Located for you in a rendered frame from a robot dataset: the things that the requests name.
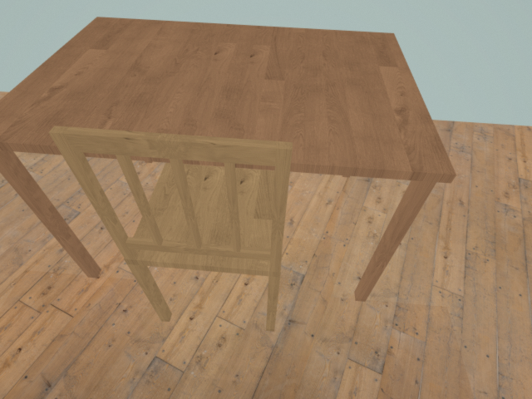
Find table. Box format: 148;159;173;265
0;17;456;302

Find chair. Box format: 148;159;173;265
48;126;293;332

